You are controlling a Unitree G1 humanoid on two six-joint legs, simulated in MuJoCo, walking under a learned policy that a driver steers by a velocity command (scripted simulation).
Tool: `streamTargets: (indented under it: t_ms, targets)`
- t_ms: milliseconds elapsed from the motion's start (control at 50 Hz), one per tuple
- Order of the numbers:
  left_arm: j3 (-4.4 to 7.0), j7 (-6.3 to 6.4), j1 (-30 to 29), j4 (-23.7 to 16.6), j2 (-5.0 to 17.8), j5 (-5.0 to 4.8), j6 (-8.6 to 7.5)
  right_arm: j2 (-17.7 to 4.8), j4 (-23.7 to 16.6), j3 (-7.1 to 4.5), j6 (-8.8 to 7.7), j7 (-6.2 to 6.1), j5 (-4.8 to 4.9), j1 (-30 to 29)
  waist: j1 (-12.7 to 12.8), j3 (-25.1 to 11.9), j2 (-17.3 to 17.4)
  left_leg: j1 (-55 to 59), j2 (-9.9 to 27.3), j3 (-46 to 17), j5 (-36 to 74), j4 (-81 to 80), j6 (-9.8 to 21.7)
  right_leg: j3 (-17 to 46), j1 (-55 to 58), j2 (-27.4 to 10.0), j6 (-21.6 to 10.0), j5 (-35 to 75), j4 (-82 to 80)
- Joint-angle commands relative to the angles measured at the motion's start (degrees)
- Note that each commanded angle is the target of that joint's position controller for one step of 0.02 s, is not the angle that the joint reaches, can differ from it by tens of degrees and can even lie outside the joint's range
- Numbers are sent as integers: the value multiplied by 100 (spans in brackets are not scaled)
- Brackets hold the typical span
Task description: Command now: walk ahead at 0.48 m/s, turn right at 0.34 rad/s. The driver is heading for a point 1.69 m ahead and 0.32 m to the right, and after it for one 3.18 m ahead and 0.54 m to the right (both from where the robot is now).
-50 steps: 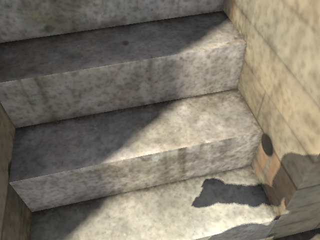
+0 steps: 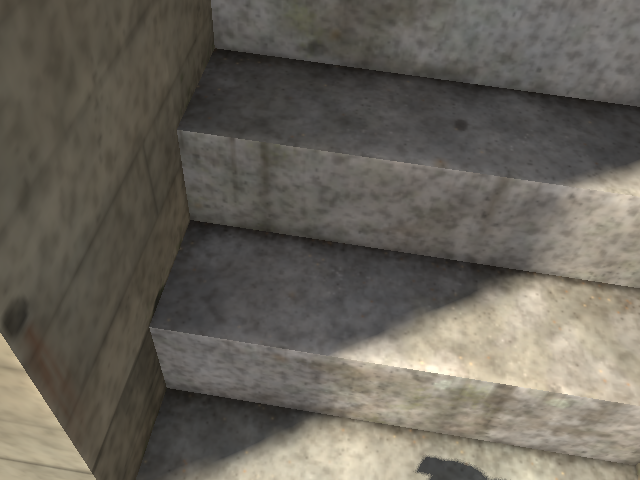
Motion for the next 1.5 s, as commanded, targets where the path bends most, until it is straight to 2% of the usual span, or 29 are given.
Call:
streamTargets:
  t_ms: [20, 160, 240, 280, 300, 320, 340, 420, 600, 660, 720, 760, 780, 840, 900, 940, 980, 1040, 1100, 1160, 1220, 1240, 1260, 1280, 1300, 1340, 1360, 1380, 1500]
  targets:
    - [-10, -13, 262, -332, 7, 3, 54, -678, -193, -147, -75, -111, -8, -16, 119, -524, 1154, 191, 1503, -402, 1885, -732, 1025, -183, 52, -67, 220, 434, 234]
    - [8, -129, -542, -854, 62, -19, 87, -1050, -413, -141, 196, -144, 13, -318, -9, -49, 1048, -285, 1504, 109, 1825, -322, 762, -1020, 1292, 204, -62, -201, -890]
    - [316, -177, 1202, -541, 249, 55, -12, -1091, -545, -141, 242, -39, 390, -693, 997, -737, 999, 208, 1132, 567, 4380, 3133, 279, -1512, 3068, 899, -672, 1040, -4248]
    - [343, -97, 1382, -410, 1311, 166, -119, 235, -1182, 287, -101, 50, 44, -206, 32, -213, -1773, -4285, 190, -47, -2346, 7502, -266, 1866, 4837, -1125, -1491, 7227, -3334]
    - [427, -106, 1758, -486, 1392, 103, -97, -443, -794, 154, -233, 132, 46, 340, 409, -1576, -652, -4374, 94, -991, -1857, 8255, -439, 2879, 5164, -1868, -2720, 5880, -4005]
    - [389, -106, 1711, -332, 1111, 25, -14, -776, -722, 17, -268, 158, 259, 298, 319, -1025, 116, -4720, 115, -946, -1703, 8574, -559, 2864, 4730, -1854, -2902, 3433, -4366]
    - [217, -3, 926, -532, 403, 69, -58, -120, -834, 180, 24, 56, -322, -315, -27, -167, 759, -4327, 503, -769, -980, 8334, -477, 1987, 3058, -1439, -2268, 2797, -4332]
    - [95, 24, 1113, -139, 496, 187, -212, 311, -1398, 289, 639, -65, -262, -1272, 117, -92, 62, -5332, 83, -279, -942, 11084, -219, 1653, 2623, -895, -1804, 2489, -4372]
    - [113, 412, 2137, 600, 341, 81, -105, 794, -2771, 619, 667, -71, -250, -3348, 446, 211, 208, -6626, 208, -64, -1635, 9677, -163, 1595, 3380, -454, -1529, 1957, -5414]
    - [115, 600, 1518, 454, 219, -39, 87, 1048, -2550, 710, 702, -31, -97, -2972, 94, -443, -20, -2876, -129, 348, -2762, 6492, 309, 367, 2484, -482, -1461, 5506, -6257]
    - [382, 310, 1147, 147, 1047, -206, -209, -24, -1213, 110, 697, -32, 41, -184, -894, -2396, -600, -400, -903, 174, -2497, 4987, 681, -39, 3774, -1029, -1470, 11608, -3187]
    - [351, -167, 392, -200, 595, -233, -420, -883, -761, -230, 812, -345, -82, 666, -1470, -2082, 2195, 272, 1055, -4890, -3615, 1402, 2036, 63, 1235, 784, -898, 4961, 979]
    - [258, -291, 296, -248, -35, 334, -447, -721, -496, -261, 932, -412, 53, 206, -962, -1802, 2353, -247, 1144, -6875, -4009, 27, 2256, 717, 278, 1337, -873, 1412, 3288]
    - [-285, -101, 20, -900, -1358, 530, -258, 70, 255, -117, 627, -302, 79, -498, 265, 348, 112, -1934, 902, -4762, -3880, 871, 1471, 398, -1863, 796, -725, 1160, 5509]
    - [-449, 108, 26, -1004, -1384, 267, -91, 662, 954, 95, 365, -149, -20, -39, 404, 725, 409, -1740, 491, -2807, -1143, 870, 1224, 138, -2758, 568, -441, 361, 6035]
    - [-444, -514, -472, -1096, -355, 182, 39, 494, 779, 180, 91, 334, -200, -479, 306, -136, 685, -1558, 171, -2131, -666, 884, 1391, 524, -3281, 429, -1146, 829, 4042]
    - [-617, -698, -540, -1040, -644, 242, 100, -202, 966, 69, 149, 312, -315, 4, 337, -688, 1159, -2058, 333, -2354, -233, 440, 1661, -340, -2616, 399, -1066, 458, 5127]
    - [-854, -542, -1421, -970, -1061, 254, -142, 391, 1867, 313, 127, 470, -504, 2626, -538, 84, 896, 1123, 1013, -3684, -911, 744, 1784, 272, -6588, 425, -1239, -532, 7767]
    - [-820, -477, -2268, -1130, -887, 176, -293, 329, 1893, 402, 42, 664, -542, 2244, -410, 212, 633, 120, 761, -2914, -1057, 457, 1365, -508, -5973, -120, -1454, -570, 5961]
    - [-1018, -461, -4389, -2395, -1311, 15, 239, -474, 2100, 197, 88, 728, -28, 1799, -98, -193, 1616, -4703, 997, -3034, 1133, -1912, 1566, -1502, -166, 58, -834, -1872, 2514]
    - [-510, -552, -1111, -992, -29, 49, 308, -1491, 1705, -118, -196, 951, 436, 654, 1072, -1571, 1522, 139, 1324, -2032, 10300, 873, 1326, -1459, 142, 891, -577, -326, -841]
    - [-283, -466, 785, -160, 193, 335, 338, -635, 1914, 4, -200, 1039, -28, 1207, 1141, -3331, 388, -936, 968, -2310, 9259, 3333, 1257, 257, 2991, 361, -1365, 1862, -1142]
    - [-212, -533, 1964, 419, 537, 299, 342, 465, 2148, 284, -131, 1247, -500, 2270, 760, -4342, -1842, -3343, -422, -2374, 1766, 5090, 886, 4275, 5257, -1642, -3306, 1676, -3017]
    - [223, 101, 1550, 361, 935, -80, 208, -518, 1324, -421, -197, 608, 164, 898, 923, -3208, -640, -2856, -413, -1618, 474, 8168, 467, 5382, 3653, -2099, -2178, -2398, -3859]
    - [103, 359, 375, 642, 430, -332, 158, 122, 575, -233, -77, 456, -151, -573, 448, -1697, -78, -3817, -319, -1360, 1149, 8517, 482, 4722, 2360, -1557, -1572, -5697, -4017]
    - [-156, 592, 103, 1228, -813, -26, -10, 1253, 19, 48, 298, 220, -246, -1014, -255, 210, 349, -4636, -344, -1369, 1754, 9449, 707, 2670, 496, -1498, -958, -4408, -3220]
    - [-229, 604, 199, 1525, -1156, 113, -100, 1413, -140, 104, 449, 194, -159, -855, -503, 392, 181, -4921, -404, -1382, 1464, 9994, 773, 1808, 345, -1338, -682, -3664, -3254]
    - [-496, -46, -343, 1157, -1650, 250, -270, 988, 696, 212, 585, 667, 315, -366, -207, -11, -201, -6004, -129, -2193, 1647, 10007, 1438, 897, 869, -802, -963, -1589, -3789]
    - [-372, -476, 626, 2144, -1032, 812, -215, 747, 326, 361, 561, 679, 471, -1426, -394, -379, 424, -8388, 70, -1309, 204, 12017, 1737, 5, 2053, -1410, -1285, -753, -4988]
